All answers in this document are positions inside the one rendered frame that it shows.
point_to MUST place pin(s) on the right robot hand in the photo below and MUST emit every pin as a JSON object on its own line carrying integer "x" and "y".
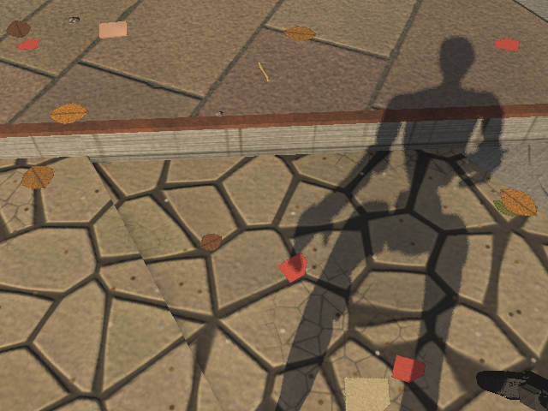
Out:
{"x": 530, "y": 388}

